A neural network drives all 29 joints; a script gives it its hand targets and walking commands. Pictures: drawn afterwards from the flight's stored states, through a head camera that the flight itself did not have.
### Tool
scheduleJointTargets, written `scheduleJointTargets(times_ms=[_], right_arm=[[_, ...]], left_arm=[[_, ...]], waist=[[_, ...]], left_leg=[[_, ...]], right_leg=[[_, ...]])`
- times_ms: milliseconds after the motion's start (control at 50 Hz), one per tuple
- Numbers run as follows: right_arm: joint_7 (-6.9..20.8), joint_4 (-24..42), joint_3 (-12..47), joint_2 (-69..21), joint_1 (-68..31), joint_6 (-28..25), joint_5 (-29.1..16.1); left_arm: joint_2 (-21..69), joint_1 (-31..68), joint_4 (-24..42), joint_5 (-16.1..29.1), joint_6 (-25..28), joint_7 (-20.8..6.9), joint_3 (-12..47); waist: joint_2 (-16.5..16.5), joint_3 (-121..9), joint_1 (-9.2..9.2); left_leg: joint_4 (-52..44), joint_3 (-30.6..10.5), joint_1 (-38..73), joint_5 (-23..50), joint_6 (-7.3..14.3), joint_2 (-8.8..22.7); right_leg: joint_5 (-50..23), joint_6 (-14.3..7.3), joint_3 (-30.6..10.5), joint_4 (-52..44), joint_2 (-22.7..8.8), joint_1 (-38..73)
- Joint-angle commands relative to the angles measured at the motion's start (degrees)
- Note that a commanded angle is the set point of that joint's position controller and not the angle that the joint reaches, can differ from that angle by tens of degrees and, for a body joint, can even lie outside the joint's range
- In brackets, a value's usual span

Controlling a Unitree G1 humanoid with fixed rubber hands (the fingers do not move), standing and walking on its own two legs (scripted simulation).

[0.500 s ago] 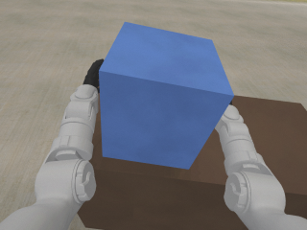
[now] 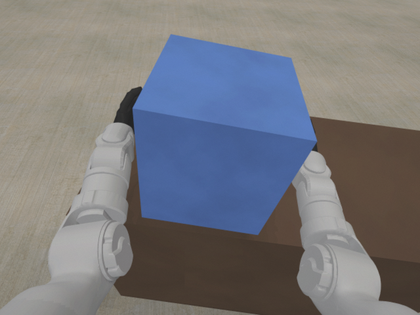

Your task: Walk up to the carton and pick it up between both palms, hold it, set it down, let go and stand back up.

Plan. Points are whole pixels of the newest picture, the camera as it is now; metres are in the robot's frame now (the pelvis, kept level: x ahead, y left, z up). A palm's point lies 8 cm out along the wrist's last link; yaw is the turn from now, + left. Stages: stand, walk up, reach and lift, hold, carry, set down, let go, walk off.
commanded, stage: set down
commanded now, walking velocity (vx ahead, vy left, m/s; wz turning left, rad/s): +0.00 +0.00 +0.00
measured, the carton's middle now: (215, 138) +0.46 -0.04 +0.10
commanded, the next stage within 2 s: none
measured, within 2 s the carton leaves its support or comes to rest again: rests again in 0.68 s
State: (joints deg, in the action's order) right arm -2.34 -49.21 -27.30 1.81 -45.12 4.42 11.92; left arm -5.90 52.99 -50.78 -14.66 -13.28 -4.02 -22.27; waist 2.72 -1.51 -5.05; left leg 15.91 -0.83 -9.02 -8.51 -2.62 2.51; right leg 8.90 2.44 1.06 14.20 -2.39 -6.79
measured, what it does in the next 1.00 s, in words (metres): stands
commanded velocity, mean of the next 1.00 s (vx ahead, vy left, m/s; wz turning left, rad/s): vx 0.00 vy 0.00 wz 0.00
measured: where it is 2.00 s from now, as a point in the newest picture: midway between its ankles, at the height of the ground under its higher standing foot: outside the picture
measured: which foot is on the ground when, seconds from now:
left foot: down 0.00-1.00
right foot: down 0.00-1.00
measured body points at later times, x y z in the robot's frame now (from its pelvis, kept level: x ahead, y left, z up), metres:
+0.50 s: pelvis +0.00 +0.00 +0.00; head +0.03 +0.01 +0.45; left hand +0.46 +0.13 +0.12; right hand +0.41 -0.23 +0.11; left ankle +0.00 +0.14 -0.75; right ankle -0.02 -0.14 -0.75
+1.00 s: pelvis +0.00 +0.00 +0.00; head +0.03 +0.01 +0.45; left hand +0.46 +0.13 +0.11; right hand +0.40 -0.23 +0.11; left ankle +0.00 +0.14 -0.75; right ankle -0.02 -0.14 -0.75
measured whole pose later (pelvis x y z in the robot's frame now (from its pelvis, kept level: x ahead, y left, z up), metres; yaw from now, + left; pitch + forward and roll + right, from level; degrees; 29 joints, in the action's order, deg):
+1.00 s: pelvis +0.00 +0.00 +0.00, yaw -1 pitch +3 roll +0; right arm 0.8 -47.7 -33.4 0.2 -42.9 -2.1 18.2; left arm -3.2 51.2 -54.2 -17.9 -6.4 -4.3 -26.5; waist 1.6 -0.8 -4.4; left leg 15.6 0.4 -10.0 -8.6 -2.3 2.5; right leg 9.3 2.7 0.2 15.2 -2.5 -8.9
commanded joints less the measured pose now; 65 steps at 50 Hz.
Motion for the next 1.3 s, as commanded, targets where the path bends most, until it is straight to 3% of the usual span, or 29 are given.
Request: scheduleJointTargets(times_ms=[0, 100, 260, 340, 440, 560, 660, 780, 1020, 1280], right_arm=[[9.01, 10.65, 12.76, -20.63, -44.32, -7.96, 0.25], [9.60, 8.85, 12.10, -20.59, -42.83, -8.29, 0.93], [9.65, 8.80, 13.24, -22.60, -39.69, -6.55, 1.26], [9.55, 10.57, 14.27, -23.79, -38.79, -6.65, 1.62], [9.58, 12.02, 14.81, -24.49, -38.48, -8.77, 2.70], [9.81, 7.58, 12.12, -23.77, -35.11, -10.18, 4.95], [9.97, 5.59, 9.98, -23.44, -35.22, -10.96, 5.48], [10.18, 5.28, 9.21, -23.43, -34.96, -11.05, 5.55], [10.57, 7.17, 9.51, -25.26, -31.30, -9.28, 7.96], [11.04, 5.28, 6.96, -24.14, -27.38, -10.31, 9.29]], left_arm=[[28.36, 37.13, 5.38, 3.18, 3.70, -4.60, 13.92], [27.89, 34.84, 3.35, 1.80, 3.67, -4.60, 11.95], [24.99, 30.84, 1.09, -0.70, 2.65, -6.08, 6.41], [24.72, 30.93, 2.01, -0.69, 3.40, -6.12, 6.35], [26.16, 32.80, 3.54, 0.56, 6.13, -5.09, 9.33], [27.58, 33.59, 3.73, 0.85, 8.00, -4.51, 11.29], [28.11, 33.36, 2.44, 0.14, 8.17, -4.62, 10.83], [27.58, 31.72, 0.91, -1.24, 8.00, -5.06, 8.58], [25.11, 30.00, -0.16, -2.63, 8.85, -6.01, 4.70], [26.81, 27.21, 0.97, -4.14, 9.22, -5.52, 5.54]], waist=[[-5.94, -34.27, -1.16], [-5.49, -31.68, -0.25], [-0.99, -25.00, 1.22], [0.04, -26.61, 1.35], [-0.79, -33.28, 0.88], [-3.23, -33.35, -0.63], [-5.18, -30.78, -0.59], [-5.23, -27.24, 0.25], [-0.41, -24.55, 1.11], [-4.88, -23.18, 0.81]], left_leg=[[4.93, 5.25, 19.36, 24.77, -3.72, -3.37], [4.60, 5.58, 16.73, 24.09, -3.33, -3.45], [0.75, 6.46, 8.28, 15.54, -0.05, -4.52], [0.21, 6.62, 7.56, 14.48, 0.74, -4.62], [2.19, 6.37, 11.16, 19.08, -0.07, -4.02], [4.05, 5.94, 16.74, 23.50, -1.79, -3.00], [4.21, 6.23, 16.57, 23.22, -2.45, -3.00], [3.00, 6.77, 13.78, 20.28, -2.00, -3.39], [-0.29, 7.40, 9.51, 12.01, 0.86, -3.77], [2.39, 7.40, 16.96, 19.40, -1.22, -2.63]], right_leg=[[-23.74, 1.10, 7.55, 2.00, 5.56, 0.89], [-25.35, 1.41, 7.20, 2.47, 5.15, 2.36], [-30.65, 3.56, 5.50, 4.32, 3.94, 9.92], [-32.39, 4.06, 5.27, 5.00, 3.81, 10.86], [-32.95, 3.56, 6.05, 5.20, 4.28, 7.64], [-27.65, 2.36, 7.16, 3.33, 4.85, 0.89], [-24.98, 1.85, 7.32, 2.60, 4.63, -0.11], [-24.55, 2.16, 7.05, 2.83, 4.20, 2.29], [-23.57, 4.01, 6.25, 3.29, 3.50, 5.12], [-17.55, 2.36, 7.52, 1.15, 4.32, -2.68]])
